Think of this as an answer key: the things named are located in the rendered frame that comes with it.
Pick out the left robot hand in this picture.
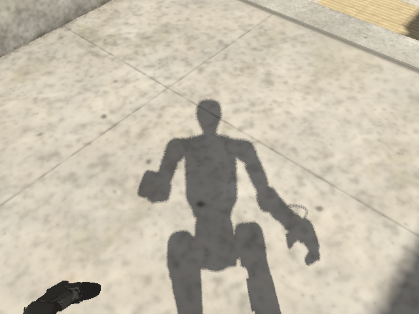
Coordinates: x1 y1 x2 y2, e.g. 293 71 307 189
23 281 101 314

